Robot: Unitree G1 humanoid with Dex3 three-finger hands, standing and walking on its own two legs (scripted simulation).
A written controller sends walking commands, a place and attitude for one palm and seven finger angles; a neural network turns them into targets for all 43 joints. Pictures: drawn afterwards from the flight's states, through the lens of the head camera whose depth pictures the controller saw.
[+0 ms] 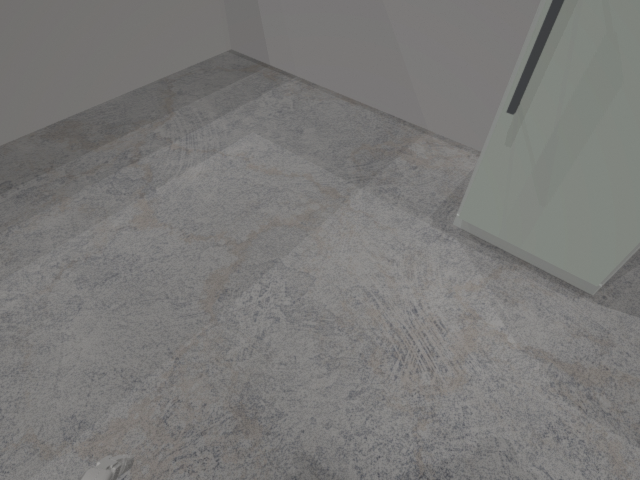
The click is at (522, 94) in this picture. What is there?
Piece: fridge door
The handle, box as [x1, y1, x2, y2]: [507, 0, 563, 114]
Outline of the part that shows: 563,0 552,1 507,109 507,112 513,114 516,110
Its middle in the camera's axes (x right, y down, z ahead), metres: +0.61 -0.55 +1.03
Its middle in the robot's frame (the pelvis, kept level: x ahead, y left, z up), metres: +1.19 -0.54 +0.08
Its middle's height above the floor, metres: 0.85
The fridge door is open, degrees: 0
